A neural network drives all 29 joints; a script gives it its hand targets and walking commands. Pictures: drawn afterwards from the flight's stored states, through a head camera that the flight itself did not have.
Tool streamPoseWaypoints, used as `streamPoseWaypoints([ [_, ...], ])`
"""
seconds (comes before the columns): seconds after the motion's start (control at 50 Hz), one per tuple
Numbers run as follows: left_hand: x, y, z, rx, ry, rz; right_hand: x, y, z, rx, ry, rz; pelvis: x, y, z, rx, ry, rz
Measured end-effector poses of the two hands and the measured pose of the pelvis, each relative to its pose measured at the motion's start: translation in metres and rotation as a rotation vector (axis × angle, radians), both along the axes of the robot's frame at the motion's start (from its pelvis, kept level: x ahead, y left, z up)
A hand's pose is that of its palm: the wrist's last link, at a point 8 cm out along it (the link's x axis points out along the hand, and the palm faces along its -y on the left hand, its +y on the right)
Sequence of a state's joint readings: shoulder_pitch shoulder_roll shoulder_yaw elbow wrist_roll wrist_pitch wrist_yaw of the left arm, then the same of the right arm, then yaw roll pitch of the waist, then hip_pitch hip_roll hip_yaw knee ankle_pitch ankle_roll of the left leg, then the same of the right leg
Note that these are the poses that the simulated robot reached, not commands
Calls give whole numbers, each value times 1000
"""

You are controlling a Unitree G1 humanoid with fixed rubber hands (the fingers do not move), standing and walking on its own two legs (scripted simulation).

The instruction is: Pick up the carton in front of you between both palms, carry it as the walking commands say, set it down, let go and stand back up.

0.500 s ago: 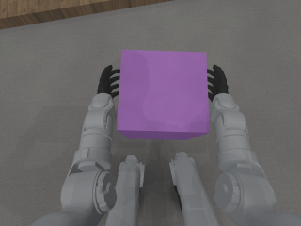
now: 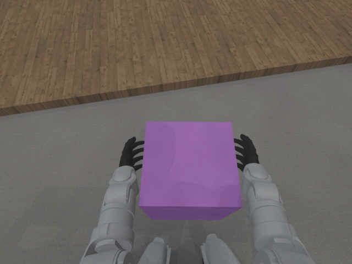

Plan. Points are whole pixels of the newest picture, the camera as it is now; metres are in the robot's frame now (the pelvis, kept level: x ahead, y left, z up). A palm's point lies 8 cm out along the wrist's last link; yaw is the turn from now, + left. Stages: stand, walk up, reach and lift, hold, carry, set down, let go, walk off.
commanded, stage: reach and lift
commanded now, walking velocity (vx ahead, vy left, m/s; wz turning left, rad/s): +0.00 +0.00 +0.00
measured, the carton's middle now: (187, 176) +0.34 -0.01 -0.10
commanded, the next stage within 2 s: hold in 1.44 s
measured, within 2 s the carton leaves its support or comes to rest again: neither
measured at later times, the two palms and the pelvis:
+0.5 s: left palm (106, 159) +0.31 +0.15 +0.10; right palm (268, 151) +0.31 -0.15 +0.10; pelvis +0.03 +0.00 +0.08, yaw +0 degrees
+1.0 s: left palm (104, 156) +0.31 +0.15 +0.11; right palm (270, 148) +0.31 -0.15 +0.11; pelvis +0.02 +0.00 +0.08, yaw +0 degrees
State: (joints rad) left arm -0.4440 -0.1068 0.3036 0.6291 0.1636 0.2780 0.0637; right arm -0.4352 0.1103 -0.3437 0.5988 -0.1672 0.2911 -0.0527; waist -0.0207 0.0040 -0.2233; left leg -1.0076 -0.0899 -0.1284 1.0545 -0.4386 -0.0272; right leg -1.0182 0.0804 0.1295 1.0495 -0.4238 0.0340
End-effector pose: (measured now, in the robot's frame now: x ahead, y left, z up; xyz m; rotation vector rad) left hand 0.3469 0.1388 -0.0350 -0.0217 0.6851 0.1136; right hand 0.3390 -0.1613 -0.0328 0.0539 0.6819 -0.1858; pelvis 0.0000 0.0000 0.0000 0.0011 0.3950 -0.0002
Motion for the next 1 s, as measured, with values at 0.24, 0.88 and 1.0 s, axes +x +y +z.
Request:
streamPoseWaypoints([
  [0.24,-19,4,72,2,-6,17,-14,4,71,-5,-6,22,23,-2,54,0,-191,-2],
  [0.88,-37,8,144,33,-7,2,-29,8,143,-38,-7,60,9,-2,81,0,-455,-3],
  [1.0,-35,9,147,41,-7,-3,-26,8,146,-44,-7,67,16,-2,83,-1,-458,-4],
])
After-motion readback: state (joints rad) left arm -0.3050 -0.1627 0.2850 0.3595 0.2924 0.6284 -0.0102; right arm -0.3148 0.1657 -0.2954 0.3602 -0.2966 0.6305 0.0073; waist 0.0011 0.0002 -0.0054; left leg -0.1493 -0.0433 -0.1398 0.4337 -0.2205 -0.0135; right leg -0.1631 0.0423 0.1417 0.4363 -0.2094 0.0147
